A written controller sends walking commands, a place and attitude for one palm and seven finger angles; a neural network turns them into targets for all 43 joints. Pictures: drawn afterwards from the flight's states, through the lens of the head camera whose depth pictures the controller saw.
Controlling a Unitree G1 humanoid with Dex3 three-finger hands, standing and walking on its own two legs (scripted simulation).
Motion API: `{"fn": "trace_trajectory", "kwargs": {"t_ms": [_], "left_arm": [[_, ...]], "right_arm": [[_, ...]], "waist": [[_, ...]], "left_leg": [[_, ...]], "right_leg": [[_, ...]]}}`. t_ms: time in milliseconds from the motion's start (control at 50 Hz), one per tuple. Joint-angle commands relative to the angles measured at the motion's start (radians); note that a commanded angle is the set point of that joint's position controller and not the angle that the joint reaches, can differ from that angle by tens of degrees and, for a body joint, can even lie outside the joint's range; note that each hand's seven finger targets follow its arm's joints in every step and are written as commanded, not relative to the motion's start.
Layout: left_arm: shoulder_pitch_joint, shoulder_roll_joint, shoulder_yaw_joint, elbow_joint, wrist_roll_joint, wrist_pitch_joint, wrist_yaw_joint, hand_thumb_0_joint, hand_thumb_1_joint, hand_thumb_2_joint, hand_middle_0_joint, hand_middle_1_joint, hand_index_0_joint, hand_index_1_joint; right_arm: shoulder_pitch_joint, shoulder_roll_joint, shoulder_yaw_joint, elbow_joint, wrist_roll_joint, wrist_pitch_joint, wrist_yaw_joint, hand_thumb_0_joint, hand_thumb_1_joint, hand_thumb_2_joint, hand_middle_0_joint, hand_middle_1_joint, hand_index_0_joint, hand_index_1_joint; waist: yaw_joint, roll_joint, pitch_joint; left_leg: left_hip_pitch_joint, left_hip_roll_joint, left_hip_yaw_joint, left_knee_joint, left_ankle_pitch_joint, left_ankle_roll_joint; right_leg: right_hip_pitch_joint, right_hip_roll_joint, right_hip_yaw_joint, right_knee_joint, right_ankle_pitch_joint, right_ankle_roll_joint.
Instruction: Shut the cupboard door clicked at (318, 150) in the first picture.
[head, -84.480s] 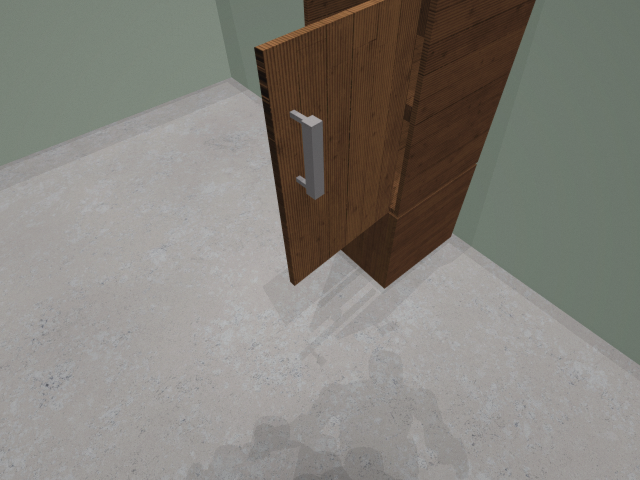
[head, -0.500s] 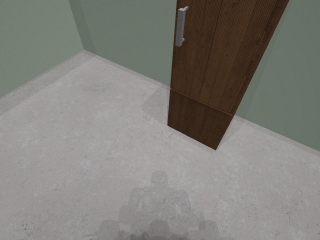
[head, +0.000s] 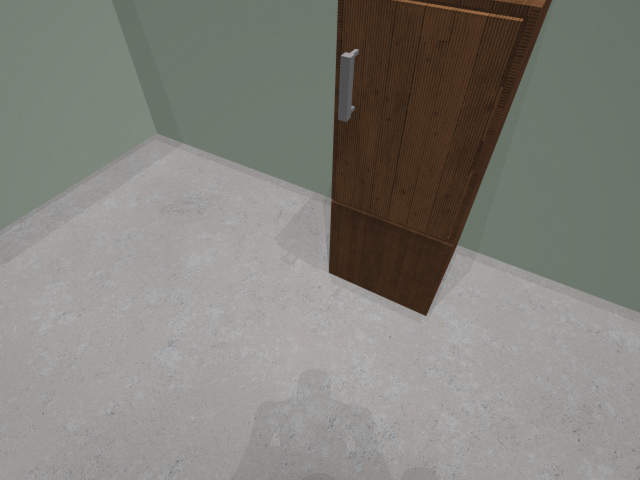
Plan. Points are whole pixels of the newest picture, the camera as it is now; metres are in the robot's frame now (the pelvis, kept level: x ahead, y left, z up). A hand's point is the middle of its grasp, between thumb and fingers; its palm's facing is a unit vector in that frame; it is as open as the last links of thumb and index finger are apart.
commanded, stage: let the arm hang, fingers relaxed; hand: left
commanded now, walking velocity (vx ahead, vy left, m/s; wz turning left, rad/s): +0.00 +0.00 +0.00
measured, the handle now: (349, 85) +0.97 -0.02 +0.05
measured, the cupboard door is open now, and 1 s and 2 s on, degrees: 0 0 0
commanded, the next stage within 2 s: look to check the result in 0.24 s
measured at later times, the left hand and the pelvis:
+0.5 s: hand out of the picture -0.04 +0.17 -0.18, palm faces +0.02 -0.99 -0.16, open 7.4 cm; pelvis -0.01 +0.01 +0.00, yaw -1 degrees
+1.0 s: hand out of the picture -0.02 +0.18 -0.18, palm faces +0.01 -0.99 -0.17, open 7.4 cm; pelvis +0.00 +0.02 +0.00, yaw -1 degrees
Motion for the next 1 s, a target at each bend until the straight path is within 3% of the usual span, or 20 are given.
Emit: {"fn": "trace_trajectory", "kwargs": {"t_ms": [0,240,360,560,700,880,980], "left_arm": [[0.061,0.095,0.020,-0.013,0.004,-0.017,0.012,0.000,0.900,0.900,-0.200,-0.300,-0.200,-0.300],[0.095,0.054,0.019,0.007,0.007,-0.017,0.018,0.000,0.900,0.900,-0.200,-0.300,-0.200,-0.300],[0.103,0.048,0.017,0.009,0.009,-0.020,0.019,0.000,0.900,0.900,-0.200,-0.300,-0.200,-0.300],[0.100,0.055,0.017,0.002,0.010,-0.021,0.019,0.000,0.900,0.900,-0.200,-0.300,-0.200,-0.300],[0.093,0.069,0.019,-0.002,0.011,-0.026,0.020,0.000,0.900,0.900,-0.200,-0.300,-0.200,-0.300],[0.077,0.077,0.019,-0.001,0.010,-0.024,0.018,0.000,0.900,0.900,-0.200,-0.300,-0.200,-0.300],[0.065,0.085,0.020,-0.005,0.009,-0.025,0.017,0.000,0.900,0.900,-0.200,-0.300,-0.200,-0.300]], "right_arm": [[0.052,-0.082,-0.015,-0.020,0.006,-0.014,-0.008,0.000,-0.900,-0.900,0.200,0.300,0.200,0.300],[0.092,-0.051,-0.020,-0.009,0.005,-0.016,-0.012,0.000,-0.900,-0.900,0.200,0.300,0.200,0.300],[0.096,-0.047,-0.023,-0.010,0.005,-0.015,-0.011,0.000,-0.900,-0.900,0.200,0.300,0.200,0.300],[0.088,-0.058,-0.026,-0.018,0.005,-0.016,-0.008,0.000,-0.900,-0.900,0.200,0.300,0.200,0.300],[0.080,-0.071,-0.028,-0.023,0.008,-0.021,-0.008,0.000,-0.900,-0.900,0.200,0.300,0.200,0.300],[0.063,-0.072,-0.027,-0.017,0.006,-0.019,-0.007,0.000,-0.900,-0.900,0.200,0.300,0.200,0.300],[0.062,-0.080,-0.028,-0.018,0.006,-0.023,-0.007,0.000,-0.900,-0.900,0.200,0.300,0.200,0.300]], "waist": [[0.003,-0.019,0.081],[-0.003,0.010,0.092],[-0.004,-0.025,0.109],[-0.006,-0.015,0.099],[-0.006,-0.025,0.074],[-0.006,-0.016,0.103],[-0.006,-0.007,0.085]], "left_leg": [[-0.032,0.100,-0.103,-0.109,-0.030,0.003],[-0.042,0.101,-0.113,-0.126,-0.089,0.008],[-0.045,0.100,-0.108,-0.121,-0.089,0.009],[-0.042,0.104,-0.115,-0.128,-0.111,0.010],[-0.017,0.104,-0.109,-0.112,-0.042,0.013],[-0.022,0.101,-0.108,-0.123,-0.065,0.008],[-0.015,0.104,-0.108,-0.124,-0.043,0.009]], "right_leg": [[-0.071,-0.072,0.071,-0.084,0.007,-0.034],[-0.095,-0.065,0.071,-0.065,-0.001,-0.032],[-0.111,-0.066,0.072,-0.068,-0.005,-0.028],[-0.117,-0.062,0.076,-0.064,-0.011,-0.026],[-0.100,-0.068,0.079,-0.065,0.027,-0.027],[-0.110,-0.072,0.080,-0.076,0.007,-0.027],[-0.091,-0.073,0.077,-0.073,0.027,-0.027]]}}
